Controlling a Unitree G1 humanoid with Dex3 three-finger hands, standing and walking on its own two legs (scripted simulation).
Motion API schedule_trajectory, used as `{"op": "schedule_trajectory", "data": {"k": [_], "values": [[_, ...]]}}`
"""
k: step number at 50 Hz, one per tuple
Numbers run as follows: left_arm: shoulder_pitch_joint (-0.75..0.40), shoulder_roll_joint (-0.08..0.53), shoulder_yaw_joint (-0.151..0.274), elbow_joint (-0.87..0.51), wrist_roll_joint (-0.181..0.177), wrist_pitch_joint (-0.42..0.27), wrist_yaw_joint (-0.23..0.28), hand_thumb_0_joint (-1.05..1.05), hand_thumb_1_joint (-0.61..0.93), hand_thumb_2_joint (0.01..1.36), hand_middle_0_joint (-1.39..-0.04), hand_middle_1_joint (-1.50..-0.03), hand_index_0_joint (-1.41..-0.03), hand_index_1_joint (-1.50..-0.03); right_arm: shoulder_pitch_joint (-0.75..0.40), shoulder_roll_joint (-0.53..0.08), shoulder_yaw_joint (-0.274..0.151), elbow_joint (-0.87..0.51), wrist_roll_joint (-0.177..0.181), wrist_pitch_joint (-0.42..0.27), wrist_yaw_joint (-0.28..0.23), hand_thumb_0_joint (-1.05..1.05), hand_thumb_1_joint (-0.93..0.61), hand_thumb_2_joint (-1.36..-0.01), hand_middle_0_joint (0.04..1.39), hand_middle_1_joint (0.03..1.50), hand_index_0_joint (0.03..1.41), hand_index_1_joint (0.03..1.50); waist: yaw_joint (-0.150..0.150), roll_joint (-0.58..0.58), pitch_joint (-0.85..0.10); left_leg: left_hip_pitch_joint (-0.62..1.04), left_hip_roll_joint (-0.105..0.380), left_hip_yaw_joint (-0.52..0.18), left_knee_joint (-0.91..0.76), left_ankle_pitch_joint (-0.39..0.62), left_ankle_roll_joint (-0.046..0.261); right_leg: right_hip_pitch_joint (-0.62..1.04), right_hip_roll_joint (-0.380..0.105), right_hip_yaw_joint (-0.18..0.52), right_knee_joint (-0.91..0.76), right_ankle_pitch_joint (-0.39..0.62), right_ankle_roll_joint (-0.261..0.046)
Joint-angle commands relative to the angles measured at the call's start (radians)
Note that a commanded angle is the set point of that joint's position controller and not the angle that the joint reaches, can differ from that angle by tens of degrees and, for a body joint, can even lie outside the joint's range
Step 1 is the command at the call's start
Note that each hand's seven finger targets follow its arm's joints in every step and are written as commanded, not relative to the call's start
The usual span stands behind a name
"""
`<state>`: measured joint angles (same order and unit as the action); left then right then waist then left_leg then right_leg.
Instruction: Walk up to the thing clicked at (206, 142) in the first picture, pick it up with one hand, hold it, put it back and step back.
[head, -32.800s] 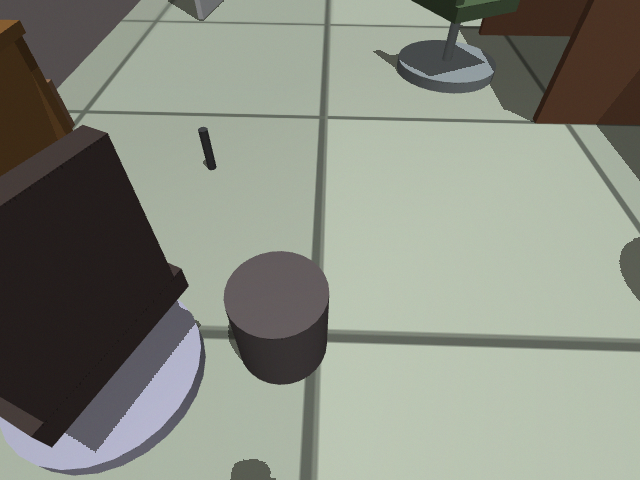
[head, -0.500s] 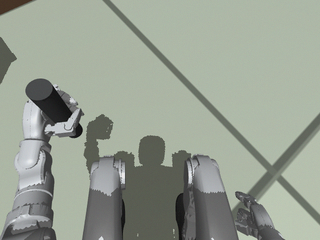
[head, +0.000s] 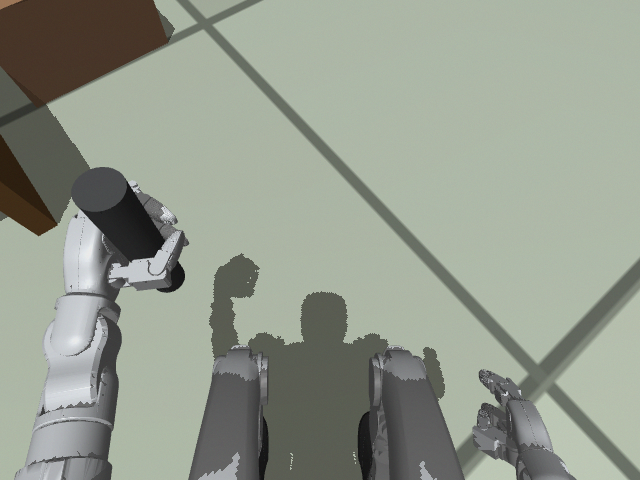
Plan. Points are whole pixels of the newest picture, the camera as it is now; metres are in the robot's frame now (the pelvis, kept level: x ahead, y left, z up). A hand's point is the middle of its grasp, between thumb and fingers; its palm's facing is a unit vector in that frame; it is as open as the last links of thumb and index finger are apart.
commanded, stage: lift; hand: left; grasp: from the side
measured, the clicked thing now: (142, 243) +0.38 +0.21 +0.02
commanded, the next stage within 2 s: hold in 1.34 s
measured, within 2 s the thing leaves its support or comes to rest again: neither
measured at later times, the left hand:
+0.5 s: hand (97, 170) +0.38 +0.19 +0.17, palm faces +0.06 -1.00 -0.03, open 5.5 cm
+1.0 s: hand (69, 120) +0.38 +0.18 +0.23, palm faces +0.05 -1.00 -0.02, open 5.5 cm
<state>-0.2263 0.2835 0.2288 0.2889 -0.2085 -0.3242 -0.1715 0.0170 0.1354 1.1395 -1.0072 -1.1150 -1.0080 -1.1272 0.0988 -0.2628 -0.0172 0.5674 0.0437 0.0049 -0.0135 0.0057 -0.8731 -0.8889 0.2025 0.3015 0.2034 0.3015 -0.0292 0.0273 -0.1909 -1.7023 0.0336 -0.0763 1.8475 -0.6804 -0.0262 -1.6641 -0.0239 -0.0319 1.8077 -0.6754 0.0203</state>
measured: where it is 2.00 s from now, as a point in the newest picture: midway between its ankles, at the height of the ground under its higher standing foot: outside the picture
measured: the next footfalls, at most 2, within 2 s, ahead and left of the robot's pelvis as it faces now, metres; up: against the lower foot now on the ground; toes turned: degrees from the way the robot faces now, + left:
none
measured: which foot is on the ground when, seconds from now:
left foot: down 0.00-1.00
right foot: down 0.00-1.00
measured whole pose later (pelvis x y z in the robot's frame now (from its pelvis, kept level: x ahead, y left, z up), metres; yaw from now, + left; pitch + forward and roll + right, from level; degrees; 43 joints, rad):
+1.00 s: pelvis +0.05 +0.00 +0.19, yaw +2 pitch +13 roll -2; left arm -0.10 0.22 0.14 0.33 -0.19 -0.31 -0.12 0.02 0.14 1.14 -1.00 -1.12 -1.01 -1.13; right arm 0.22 -0.22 -0.01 0.61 0.03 -0.04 -0.04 0.01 -0.88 -0.89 0.20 0.30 0.20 0.30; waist -0.03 0.02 -0.08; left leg -0.82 0.04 -0.03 1.09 -0.50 -0.02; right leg -0.79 -0.02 -0.03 1.05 -0.49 0.02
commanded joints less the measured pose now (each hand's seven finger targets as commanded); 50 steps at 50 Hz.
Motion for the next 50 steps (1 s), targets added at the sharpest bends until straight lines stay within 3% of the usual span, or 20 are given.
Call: {"op": "schedule_trajectory", "data": {"k": [1, 4, 5, 6, 11, 19, 23, 25, 26, 27, 29, 35, 41, 42, 46, 49, 50], "values": [[-0.163, 0.147, 0.05, -0.31, -0.021, -0.025, 0.041, 0.0, 0.523, 1.246, -1.299, -1.369, -1.321, -1.354, 0.047, -0.149, -0.064, -0.121, 0.007, -0.047, -0.021, 0.0, -0.873, -0.886, 0.201, 0.299, 0.2, 0.299, -0.01, 0.023, -0.524, 0.477, -0.018, 0.013, -0.353, 0.16, 0.046, 0.422, 0.026, -0.001, -0.354, 0.199, -0.042], [-0.096, 0.122, 0.031, -0.335, -0.022, 0.005, 0.059, 0.0, 0.523, 1.247, -1.291, -1.372, -1.314, -1.355, 0.057, -0.145, -0.067, -0.127, 0.01, -0.055, -0.029, 0.0, -0.875, -0.887, 0.201, 0.299, 0.2, 0.299, -0.01, 0.018, -0.505, 0.552, -0.018, 0.013, -0.403, 0.218, 0.045, 0.49, 0.028, -0.004, -0.406, 0.254, -0.039], [-0.085, 0.118, 0.019, -0.305, -0.014, 0.013, 0.062, 0.0, 0.535, 1.244, -1.29, -1.364, -1.313, -1.348, 0.072, -0.139, -0.062, -0.109, 0.01, -0.056, -0.031, 0.0, -0.873, -0.886, 0.201, 0.299, 0.2, 0.299, -0.025, 0.014, -0.473, 0.562, -0.018, 0.012, -0.418, 0.226, 0.046, 0.497, 0.028, -0.006, -0.421, 0.266, -0.039], [-0.07, 0.136, 0.042, -0.326, -0.012, 0.015, 0.071, 0.0, 0.544, 1.246, -1.285, -1.357, -1.305, -1.343, 0.065, -0.142, -0.066, -0.121, 0.01, -0.058, -0.033, 0.0, -0.873, -0.887, 0.201, 0.299, 0.2, 0.299, -0.006, 0.013, -0.475, 0.59, -0.018, 0.015, -0.431, 0.266, 0.047, 0.528, 0.03, -0.007, -0.433, 0.299, -0.039], [-0.075, 0.108, 0.012, -0.301, -0.003, 0.023, 0.084, 0.0, 0.52, 1.26, -1.305, -1.371, -1.322, -1.361, 0.077, -0.122, -0.058, -0.113, 0.009, -0.07, -0.037, 0.0, -0.871, -0.887, 0.201, 0.299, 0.2, 0.299, -0.018, 0.005, -0.391, 0.654, -0.018, 0.02, -0.518, 0.259, 0.045, 0.617, 0.031, -0.001, -0.526, 0.299, -0.038], [-0.07, 0.106, -0.011, -0.291, 0.011, 0.008, 0.079, 0.0, 0.558, 1.231, -1.294, -1.34, -1.311, -1.328, 0.11, -0.113, -0.05, -0.097, -0.001, -0.087, -0.034, 0.0, -0.869, -0.886, 0.201, 0.3, 0.2, 0.3, -0.006, 0.055, -0.368, 0.855, -0.013, 0.015, -0.644, 0.409, 0.032, 0.743, 0.034, -0.016, -0.622, 0.419, -0.041], [-0.079, 0.065, -0.035, -0.245, 0.008, 0.002, 0.077, 0.0, 0.546, 1.229, -1.291, -1.334, -1.305, -1.326, 0.116, -0.113, -0.05, -0.088, -0.006, -0.089, -0.031, 0.0, -0.874, -0.888, 0.201, 0.299, 0.2, 0.299, -0.013, 0.053, -0.315, 0.9, -0.008, 0.015, -0.7, 0.404, 0.028, 0.761, 0.034, -0.021, -0.671, 0.411, -0.042], [-0.093, 0.083, -0.012, -0.242, 0.005, -0.004, 0.08, 0.0, 0.53, 1.225, -1.301, -1.339, -1.314, -1.331, 0.115, -0.117, -0.051, -0.089, -0.006, -0.091, -0.029, 0.0, -0.872, -0.887, 0.201, 0.3, 0.2, 0.3, -0.004, 0.049, -0.296, 0.917, -0.008, 0.014, -0.733, 0.385, 0.026, 0.786, 0.035, -0.023, -0.696, 0.394, -0.042], [-0.074, 0.079, -0.019, -0.228, 0.008, -0.008, 0.076, 0.0, 0.519, 1.223, -1.294, -1.335, -1.307, -1.327, 0.115, -0.117, -0.052, -0.087, -0.008, -0.091, -0.027, 0.0, -0.874, -0.888, 0.201, 0.3, 0.2, 0.3, -0.01, 0.053, -0.293, 0.93, -0.006, 0.012, -0.745, 0.398, 0.024, 0.793, 0.035, -0.026, -0.704, 0.403, -0.042], [-0.104, 0.086, -0.02, -0.244, 0.01, -0.014, 0.077, 0.0, 0.532, 1.226, -1.28, -1.323, -1.292, -1.316, 0.109, -0.116, -0.049, -0.091, -0.008, -0.089, -0.027, 0.0, -0.869, -0.887, 0.201, 0.3, 0.2, 0.3, 0.006, 0.063, -0.274, 0.938, -0.008, 0.015, -0.767, 0.373, 0.023, 0.799, 0.032, -0.024, -0.718, 0.38, -0.044], [-0.08, 0.071, -0.036, -0.219, 0.017, -0.017, 0.073, 0.0, 0.526, 1.221, -1.298, -1.33, -1.31, -1.323, 0.112, -0.115, -0.05, -0.094, -0.01, -0.087, -0.027, 0.0, -0.876, -0.889, 0.2, 0.299, 0.2, 0.299, -0.004, 0.03, -0.271, 0.957, -0.007, 0.017, -0.785, 0.375, 0.026, 0.828, 0.035, -0.025, -0.745, 0.387, -0.042], [-0.095, 0.08, -0.027, -0.232, 0.007, -0.034, 0.069, 0.0, 0.507, 1.214, -1.275, -1.321, -1.288, -1.314, 0.119, -0.103, -0.042, -0.09, -0.014, -0.091, -0.032, 0.0, -0.88, -0.89, 0.201, 0.3, 0.2, 0.3, -0.008, 0.0, -0.277, 0.973, -0.02, 0.049, -0.823, 0.39, 0.035, 0.96, 0.031, -0.007, -0.824, 0.434, -0.028], [-0.106, 0.067, -0.025, -0.208, 0.004, -0.053, 0.066, 0.0, 0.551, 1.236, -1.272, -1.323, -1.282, -1.318, 0.111, -0.102, -0.044, -0.084, -0.016, -0.097, -0.034, 0.0, -0.875, -0.89, 0.2, 0.3, 0.2, 0.3, -0.011, 0.004, -0.205, 1.02, -0.018, 0.048, -0.898, 0.327, 0.033, 0.969, 0.034, -0.011, -0.878, 0.372, -0.031], [-0.107, 0.067, -0.029, -0.214, 0.003, -0.055, 0.065, 0.0, 0.542, 1.239, -1.267, -1.328, -1.278, -1.323, 0.116, -0.103, -0.043, -0.082, -0.015, -0.098, -0.034, 0.0, -0.876, -0.89, 0.201, 0.3, 0.2, 0.3, 0.0, 0.026, -0.223, 1.045, -0.018, 0.047, -0.906, 0.346, 0.029, 0.977, 0.033, -0.013, -0.877, 0.385, -0.034], [-0.088, 0.058, -0.04, -0.19, 0.007, -0.062, 0.053, 0.0, 0.581, 1.236, -1.263, -1.321, -1.276, -1.314, 0.114, -0.099, -0.041, -0.078, -0.016, -0.096, -0.034, 0.0, -0.875, -0.89, 0.201, 0.3, 0.2, 0.3, -0.005, 0.013, -0.198, 1.08, -0.015, 0.047, -0.936, 0.363, 0.027, 1.004, 0.036, -0.016, -0.904, 0.397, -0.034], [-0.083, 0.071, -0.014, -0.171, -0.002, -0.065, 0.047, 0.0, 0.556, 1.251, -1.272, -1.336, -1.283, -1.331, 0.122, -0.102, -0.045, -0.072, -0.016, -0.094, -0.033, 0.0, -0.875, -0.89, 0.2, 0.3, 0.2, 0.3, 0.0, 0.0, -0.195, 1.095, -0.017, 0.054, -0.944, 0.407, 0.029, 1.05, 0.037, -0.013, -0.921, 0.443, -0.03], [-0.104, 0.068, -0.03, -0.187, 0.001, -0.066, 0.044, 0.0, 0.549, 1.252, -1.265, -1.335, -1.276, -1.33, 0.121, -0.101, -0.042, -0.078, -0.017, -0.092, -0.033, 0.0, -0.874, -0.89, 0.2, 0.3, 0.2, 0.3, -0.002, 0.016, -0.21, 1.109, -0.016, 0.055, -0.948, 0.424, 0.028, 1.056, 0.037, -0.012, -0.92, 0.458, -0.033]]}}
